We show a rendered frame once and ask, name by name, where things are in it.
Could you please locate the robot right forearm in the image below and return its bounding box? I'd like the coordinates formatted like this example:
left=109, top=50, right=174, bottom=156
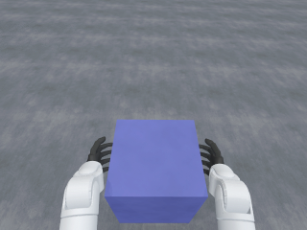
left=208, top=164, right=256, bottom=230

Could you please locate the robot right hand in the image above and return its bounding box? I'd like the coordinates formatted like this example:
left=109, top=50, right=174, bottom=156
left=199, top=138, right=224, bottom=176

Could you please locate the robot left hand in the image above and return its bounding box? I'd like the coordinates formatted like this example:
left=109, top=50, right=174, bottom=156
left=86, top=136, right=113, bottom=173

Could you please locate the robot left forearm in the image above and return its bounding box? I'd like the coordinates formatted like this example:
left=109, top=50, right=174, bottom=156
left=59, top=161, right=105, bottom=230

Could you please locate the carton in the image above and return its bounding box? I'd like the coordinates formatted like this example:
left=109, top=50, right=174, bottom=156
left=104, top=119, right=208, bottom=223

